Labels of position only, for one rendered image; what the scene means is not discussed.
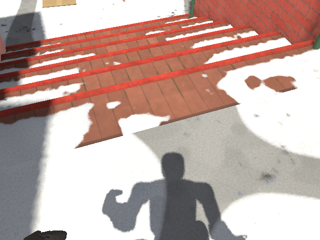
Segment left robot hand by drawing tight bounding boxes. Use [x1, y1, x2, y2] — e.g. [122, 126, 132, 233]
[23, 230, 67, 240]

